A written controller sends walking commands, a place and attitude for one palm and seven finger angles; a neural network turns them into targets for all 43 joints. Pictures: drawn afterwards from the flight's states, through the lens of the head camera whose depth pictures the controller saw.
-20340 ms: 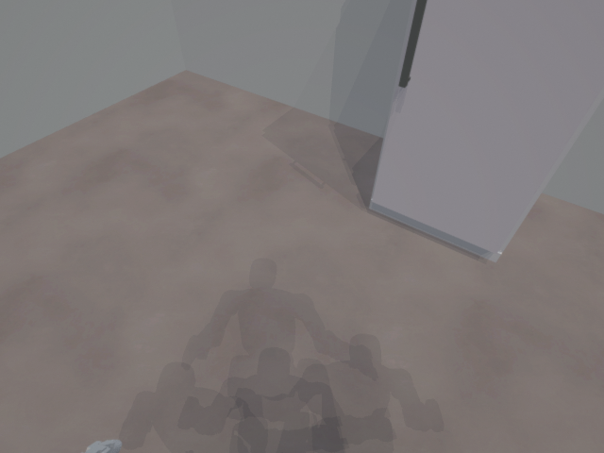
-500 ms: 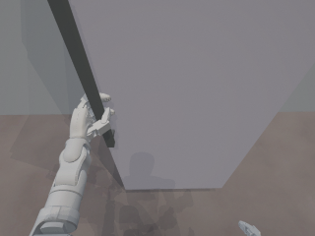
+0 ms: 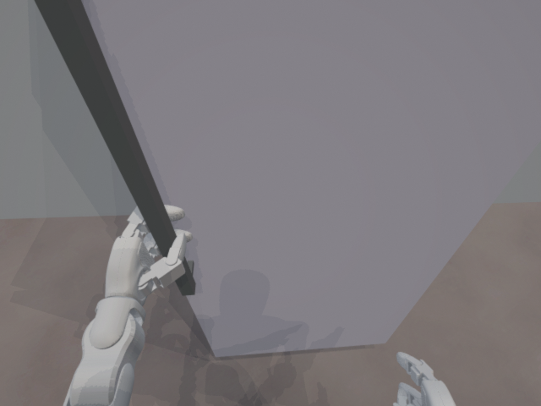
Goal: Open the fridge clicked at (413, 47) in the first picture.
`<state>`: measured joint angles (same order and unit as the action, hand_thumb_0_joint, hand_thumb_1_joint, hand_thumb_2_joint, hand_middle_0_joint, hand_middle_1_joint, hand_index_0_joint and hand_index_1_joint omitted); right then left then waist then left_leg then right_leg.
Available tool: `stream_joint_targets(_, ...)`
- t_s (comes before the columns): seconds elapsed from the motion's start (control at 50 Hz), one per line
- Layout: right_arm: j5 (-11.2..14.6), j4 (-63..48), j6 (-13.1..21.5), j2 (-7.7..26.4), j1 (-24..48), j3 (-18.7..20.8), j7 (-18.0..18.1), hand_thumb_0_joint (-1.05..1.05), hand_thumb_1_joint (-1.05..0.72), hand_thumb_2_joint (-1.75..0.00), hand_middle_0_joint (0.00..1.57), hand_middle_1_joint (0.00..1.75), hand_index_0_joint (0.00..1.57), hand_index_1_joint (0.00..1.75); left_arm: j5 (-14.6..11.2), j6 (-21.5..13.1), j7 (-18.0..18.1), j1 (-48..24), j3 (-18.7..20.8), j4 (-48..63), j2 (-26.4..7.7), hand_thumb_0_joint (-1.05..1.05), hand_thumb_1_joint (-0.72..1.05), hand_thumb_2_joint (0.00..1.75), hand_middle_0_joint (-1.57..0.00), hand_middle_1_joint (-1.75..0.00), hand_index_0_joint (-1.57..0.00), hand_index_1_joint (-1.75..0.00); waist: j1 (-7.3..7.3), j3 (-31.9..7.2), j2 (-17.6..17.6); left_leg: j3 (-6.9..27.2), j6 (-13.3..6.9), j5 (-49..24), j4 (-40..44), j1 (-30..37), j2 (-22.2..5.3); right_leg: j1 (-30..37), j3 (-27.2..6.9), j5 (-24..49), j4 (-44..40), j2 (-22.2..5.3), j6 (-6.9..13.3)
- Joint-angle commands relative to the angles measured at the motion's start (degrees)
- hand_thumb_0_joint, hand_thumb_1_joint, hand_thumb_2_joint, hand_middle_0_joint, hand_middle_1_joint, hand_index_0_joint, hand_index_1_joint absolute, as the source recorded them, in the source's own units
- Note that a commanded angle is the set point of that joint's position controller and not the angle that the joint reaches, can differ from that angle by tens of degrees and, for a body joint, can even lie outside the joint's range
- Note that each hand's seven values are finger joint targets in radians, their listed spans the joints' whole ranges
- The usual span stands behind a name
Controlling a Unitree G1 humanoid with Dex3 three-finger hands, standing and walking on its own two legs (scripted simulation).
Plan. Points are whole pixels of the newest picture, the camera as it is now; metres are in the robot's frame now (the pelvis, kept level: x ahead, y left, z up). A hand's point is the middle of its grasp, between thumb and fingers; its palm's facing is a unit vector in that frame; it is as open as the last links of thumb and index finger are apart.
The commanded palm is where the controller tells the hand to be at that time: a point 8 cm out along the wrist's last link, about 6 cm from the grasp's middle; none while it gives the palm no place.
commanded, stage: walk backward, drawing the door open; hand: left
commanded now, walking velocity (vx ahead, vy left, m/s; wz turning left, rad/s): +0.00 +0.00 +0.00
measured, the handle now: (152, 189) +0.36 +0.16 +0.17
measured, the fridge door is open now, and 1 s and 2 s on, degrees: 2 25 62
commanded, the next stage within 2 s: none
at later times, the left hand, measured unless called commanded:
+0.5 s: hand (187, 321) +0.21 +0.11 +0.09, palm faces +0.17 -0.97 -0.20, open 5.8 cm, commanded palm +0.17 +0.15 +0.08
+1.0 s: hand out of the picture +0.13 +0.05 +0.08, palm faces +0.48 -0.85 -0.21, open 5.9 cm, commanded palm +0.07 +0.08 +0.08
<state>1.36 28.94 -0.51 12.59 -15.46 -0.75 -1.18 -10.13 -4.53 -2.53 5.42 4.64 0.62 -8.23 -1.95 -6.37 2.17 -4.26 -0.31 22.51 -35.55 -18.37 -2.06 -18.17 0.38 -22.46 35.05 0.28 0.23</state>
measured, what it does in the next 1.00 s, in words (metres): steps to the right, turning left: right foot, then left foot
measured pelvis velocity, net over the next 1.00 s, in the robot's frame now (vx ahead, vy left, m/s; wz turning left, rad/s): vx -0.04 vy -0.17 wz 0.39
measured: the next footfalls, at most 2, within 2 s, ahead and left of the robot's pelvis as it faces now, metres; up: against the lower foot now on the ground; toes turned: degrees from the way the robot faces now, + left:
right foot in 0.34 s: +0.01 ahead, -0.07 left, +0.01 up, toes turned -2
left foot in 0.64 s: +0.15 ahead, +0.07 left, +0.00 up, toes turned +9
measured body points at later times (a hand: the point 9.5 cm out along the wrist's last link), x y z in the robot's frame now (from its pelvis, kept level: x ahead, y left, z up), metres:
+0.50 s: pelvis +0.03 -0.03 +0.03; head +0.07 -0.08 +0.48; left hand +0.20 +0.16 +0.10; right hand +0.23 -0.22 -0.08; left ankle +0.01 +0.10 -0.65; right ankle -0.02 -0.07 -0.71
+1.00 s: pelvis -0.04 -0.17 +0.00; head -0.02 -0.17 +0.45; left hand +0.10 +0.10 +0.10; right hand +0.20 -0.32 -0.09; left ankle -0.06 -0.06 -0.65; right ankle +0.07 -0.24 -0.73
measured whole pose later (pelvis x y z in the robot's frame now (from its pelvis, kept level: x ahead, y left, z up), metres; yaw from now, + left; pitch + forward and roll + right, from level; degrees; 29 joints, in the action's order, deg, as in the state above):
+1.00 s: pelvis -0.04 -0.17 +0.00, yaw +22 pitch -1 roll +1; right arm -2.6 37.7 3.7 9.6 -10.3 0.0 5.1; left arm 1.1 -2.0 7.1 21.9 -0.2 17.2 -10.1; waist -1.7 1.7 -0.7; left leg -0.6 2.5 26.1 -65.7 -31.8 1.3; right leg -20.8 4.6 -9.9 31.0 -2.2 2.0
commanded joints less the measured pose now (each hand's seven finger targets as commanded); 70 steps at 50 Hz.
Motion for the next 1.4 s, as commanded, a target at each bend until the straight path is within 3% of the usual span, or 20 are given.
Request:
stream_joint_targets(0.0, 0.1, -12.3, 2.4, 5.2, 5.1, 2.4, 0.2, 0.00, -0.90, -0.90, 0.20, 0.30, 0.20, 0.30, -0.4, -3.0, -2.5, 15.8, -0.3, 31.4, -4.6, 0.00, 0.90, 0.90, -0.45, -1.40, -0.45, -1.40, 5.92, -15.3, -3.4, 0.9, -1.6, -46.7, -1.0, 5.4, 1.2, 16.1, 2.1, 59.8, 2.3, -1.2, -0.4)
stream_joint_targets(0.08, -0.6, -8.5, 2.4, 6.5, 6.7, 0.8, 3.5, 0.00, -0.90, -0.90, 0.20, 0.30, 0.20, 0.30, 6.4, -4.3, 2.7, -4.4, 1.2, 34.0, -13.5, 0.00, 0.90, 0.90, -0.45, -1.40, -0.45, -1.40, 0.42, -3.3, 0.6, 3.2, -2.5, -39.1, 3.8, 7.6, 0.9, 8.2, 0.0, 42.5, -3.9, -1.3, 0.0)
stream_joint_targets(0.22, -4.0, -9.4, 1.9, 6.4, 4.8, 1.6, 3.3, 0.00, -0.90, -0.90, 0.20, 0.30, 0.20, 0.30, 8.6, -1.3, 6.3, 21.2, -8.9, 30.7, -3.2, 0.00, 0.90, 0.90, -0.45, -1.40, -0.45, -1.40, -0.78, -0.3, 12.4, 11.8, -0.9, -87.9, 7.5, 32.6, -4.3, -10.9, 7.0, 9.0, -0.2, 4.6, -1.0)
stream_joint_targets(0.3, -3.6, -11.1, 0.8, 5.3, 5.8, 1.5, 3.2, 0.00, -0.90, -0.90, 0.20, 0.30, 0.20, 0.30, 8.5, -0.8, 7.5, 24.1, -8.1, 33.7, -4.1, 0.00, 0.90, 0.90, -0.45, -1.40, -0.45, -1.40, 0.19, -2.6, 3.6, 8.5, 1.4, -83.4, 2.8, 27.3, -1.5, 1.2, 9.0, 26.2, -11.4, 5.2, 0.2)
stream_joint_targets(0.38, -2.1, -13.8, 2.9, 3.0, 10.0, -0.2, 5.5, 0.00, -0.90, -0.90, 0.20, 0.30, 0.20, 0.30, 7.7, -4.9, 7.4, 26.8, -2.2, 28.3, -6.8, 0.00, 0.90, 0.90, -0.45, -1.40, -0.45, -1.40, 6.39, -4.2, -24.7, 5.4, -0.7, 7.9, -22.1, -21.6, 10.2, 39.0, -3.2, 101.0, -4.6, -15.1, 1.0)
stream_joint_targets(0.56, -2.7, -6.5, 3.2, 2.6, 11.2, -0.3, 6.0, 0.00, -0.90, -0.90, 0.20, 0.30, 0.20, 0.30, 10.0, -6.5, 6.9, 20.9, -6.6, 30.6, -2.8, 0.00, 0.90, 0.90, -0.45, -1.40, -0.45, -1.40, 1.15, -0.7, -6.5, -2.6, 0.0, -19.7, -0.7, 8.1, 4.0, 4.8, 9.6, 40.5, -10.4, -6.3, -1.4)
stream_joint_targets(0.6, -2.6, -5.3, 3.8, 4.3, 8.7, 0.4, 6.2, 0.00, -0.90, -0.90, 0.20, 0.30, 0.20, 0.30, 9.8, -7.1, 7.5, 20.6, -6.8, 30.8, -3.3, 0.00, 0.90, 0.90, -0.45, -1.40, -0.45, -1.40, -1.57, -0.6, -0.6, 8.3, -6.2, -38.6, 15.8, 20.3, -3.5, -3.0, 7.9, 31.6, 9.4, -1.2, -7.6)
stream_joint_targets(0.62, -3.1, -4.7, 5.0, 5.6, 7.6, 1.1, 5.5, 0.00, -0.90, -0.90, 0.20, 0.30, 0.20, 0.30, 9.7, -7.7, 8.1, 21.1, -6.8, 31.3, -3.1, 0.00, 0.90, 0.90, -0.45, -1.40, -0.45, -1.40, -0.74, -5.7, 8.0, 29.7, -15.5, -53.2, 19.3, 28.9, -16.7, -13.8, 2.3, 0.8, 31.1, 2.9, -9.3)
stream_joint_targets(0.66, -4.8, -4.2, 6.6, 5.3, 10.9, 1.4, 4.9, 0.00, -0.90, -0.90, 0.20, 0.30, 0.20, 0.30, 12.1, -7.9, 10.2, 24.1, -5.2, 31.0, -4.8, 0.00, 0.90, 0.90, -0.45, -1.40, -0.45, -1.40, 0.75, -3.2, -0.8, 44.3, -19.9, -38.6, 22.9, 14.5, -24.6, -11.6, -7.5, -12.0, 44.6, 3.5, -6.7)
stream_joint_targets(0.82, -3.4, -3.4, 8.8, 3.4, 15.5, 2.1, 6.1, 0.00, -0.90, -0.90, 0.20, 0.30, 0.20, 0.30, 10.8, -2.1, 11.3, 16.2, -2.3, 33.1, -5.8, 0.00, 0.90, 0.90, -0.45, -1.40, -0.45, -1.40, 2.82, 2.6, 12.9, 10.7, 0.1, 15.4, 20.2, -19.8, -1.4, 16.1, 2.4, -3.3, -8.4, 4.5, 0.7)
stream_joint_targets(0.88, -3.2, -0.5, 8.4, 0.4, 12.1, 3.4, 6.7, 0.00, -0.90, -0.90, 0.20, 0.30, 0.20, 0.30, 11.6, -3.2, 11.4, 7.1, 1.7, 38.4, -12.1, 0.00, 0.90, 0.90, -0.45, -1.40, -0.45, -1.40, 0.54, -1.8, -10.9, 0.4, 4.8, 5.1, -35.8, 3.9, 8.1, -20.3, -15.1, -17.6, -29.5, -19.7, 11.6)
stream_joint_targets(0.92, -3.7, -0.8, 7.0, 0.3, 12.4, 3.0, 7.1, 0.00, -0.90, -0.90, 0.20, 0.30, 0.20, 0.30, 12.6, -1.6, 10.2, 6.1, 0.8, 32.7, -9.4, 0.00, 0.90, 0.90, -0.45, -1.40, -0.45, -1.40, 0.12, -1.9, -8.8, 3.3, 3.0, 5.4, -46.9, -4.3, 3.8, -14.2, -8.8, -8.8, -25.2, -19.8, 10.4)
stream_joint_targets(1.04, -3.4, -0.7, 10.8, 2.6, 6.3, 2.5, 9.3, 0.00, -0.90, -0.90, 0.20, 0.30, 0.20, 0.30, 10.2, -5.2, 8.6, 10.5, -0.7, 30.5, -7.5, 0.00, 0.90, 0.90, -0.45, -1.40, -0.45, -1.40, -1.68, 0.2, -0.8, 5.9, 0.2, -9.3, 15.9, 9.1, -2.8, -3.8, 6.2, 15.8, 5.1, -9.5, 3.6)
stream_joint_targets(1.08, -4.9, -1.9, 11.9, 5.5, 3.8, 3.6, 8.3, 0.00, -0.90, -0.90, 0.20, 0.30, 0.20, 0.30, 12.2, -7.3, 7.8, 8.9, -3.8, 34.4, -6.9, 0.00, 0.90, 0.90, -0.45, -1.40, -0.45, -1.40, -0.44, -1.5, 13.5, 44.9, -9.1, -48.9, 19.0, 25.0, -29.2, -27.9, 0.0, -11.3, 26.6, -2.3, -3.0)
stream_joint_targets(1.1, -5.4, -1.6, 12.0, 6.6, 6.0, 4.0, 7.7, 0.00, -0.90, -0.90, 0.20, 0.30, 0.20, 0.30, 13.2, -8.5, 7.6, 7.5, -2.1, 35.7, -8.3, 0.00, 0.90, 0.90, -0.45, -1.40, -0.45, -1.40, 0.46, -3.3, 6.0, 41.3, -12.9, -53.2, 16.6, 27.1, -30.1, -28.7, -3.7, -6.8, 29.8, -2.9, -2.8)
stream_joint_targets(1.14, -5.1, -1.4, 12.7, 5.4, 5.2, 4.8, 7.4, 0.00, -0.90, -0.90, 0.20, 0.30, 0.20, 0.30, 12.6, -9.4, 6.4, 2.6, -1.3, 40.6, -9.5, 0.00, 0.90, 0.90, -0.45, -1.40, -0.45, -1.40, -0.24, -4.6, 13.8, 34.0, -10.1, -64.5, 10.4, 29.3, -22.0, -31.9, -2.4, -7.7, 30.9, -2.3, -4.3)
stream_joint_targets(1.24, -2.9, -0.5, 13.2, 5.6, 8.8, 4.5, 6.3, 0.00, -0.90, -0.90, 0.20, 0.30, 0.20, 0.30, 10.2, -5.7, 7.8, 8.8, -1.5, 29.4, -5.0, 0.00, 0.90, 0.90, -0.45, -1.40, -0.45, -1.40, 1.55, 2.7, 13.6, 14.4, -3.6, -21.3, 16.3, 0.3, -11.4, -0.2, 0.4, 5.8, 14.4, -0.4, -3.4)
stream_joint_targets(1.3, -1.9, -0.7, 13.1, 4.8, 10.5, 3.8, 6.5, 0.00, -0.90, -0.90, 0.20, 0.30, 0.20, 0.30, 10.1, -5.2, 9.0, 8.6, 1.3, 27.6, -7.4, 0.00, 0.90, 0.90, -0.45, -1.40, -0.45, -1.40, 1.88, 4.1, 14.8, 18.2, -4.9, 3.8, 18.0, -10.4, -10.1, 10.2, 3.3, 1.5, 5.1, 2.1, -4.1)
stream_joint_targets(1.34, -1.7, 0.2, 12.8, 3.6, 10.4, 3.7, 6.4, 0.00, -0.90, -0.90, 0.20, 0.30, 0.20, 0.30, 10.3, -5.5, 9.6, 9.0, 4.0, 27.7, -9.9, 0.00, 0.90, 0.90, -0.45, -1.40, -0.45, -1.40, 1.88, 3.8, 6.3, 15.4, -2.4, 8.5, 9.8, -11.1, -4.1, 12.9, 3.0, 3.9, -8.2, 0.8, -3.8)
stream_joint_targets(1.38, -1.5, 0.8, 12.4, -0.2, 12.3, 3.5, 6.3, 0.00, -0.90, -0.90, 0.20, 0.30, 0.20, 0.30, 10.3, -5.4, 10.0, 8.6, 8.6, 30.5, -15.3, 0.00, 0.90, 0.90, -0.45, -1.40, -0.45, -1.40, 2.23, 1.7, -19.6, 4.4, 2.7, 11.7, -24.7, -12.3, 4.9, 3.5, -13.8, -3.8, -21.9, -19.1, 4.1)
